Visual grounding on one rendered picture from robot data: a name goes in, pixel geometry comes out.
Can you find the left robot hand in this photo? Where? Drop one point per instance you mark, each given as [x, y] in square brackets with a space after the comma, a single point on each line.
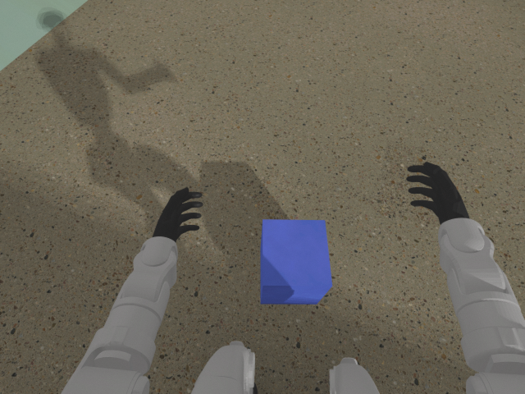
[168, 224]

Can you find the right robot hand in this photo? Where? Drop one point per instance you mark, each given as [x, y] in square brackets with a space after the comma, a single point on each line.
[447, 203]

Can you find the right robot upper arm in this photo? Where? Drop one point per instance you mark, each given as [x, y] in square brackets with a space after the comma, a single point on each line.
[495, 383]

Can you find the right robot forearm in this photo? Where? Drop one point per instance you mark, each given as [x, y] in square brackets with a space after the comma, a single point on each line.
[490, 318]

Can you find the left robot upper arm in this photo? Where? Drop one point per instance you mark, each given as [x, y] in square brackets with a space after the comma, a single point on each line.
[94, 380]

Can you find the left robot forearm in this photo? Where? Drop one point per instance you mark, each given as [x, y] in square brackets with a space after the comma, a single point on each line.
[126, 341]

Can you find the robot left thigh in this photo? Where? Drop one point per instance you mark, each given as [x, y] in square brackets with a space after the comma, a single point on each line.
[229, 371]

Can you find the robot right shin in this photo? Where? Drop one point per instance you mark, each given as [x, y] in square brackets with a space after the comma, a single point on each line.
[349, 361]

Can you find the carton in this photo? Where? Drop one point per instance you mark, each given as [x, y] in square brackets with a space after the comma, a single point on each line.
[295, 264]

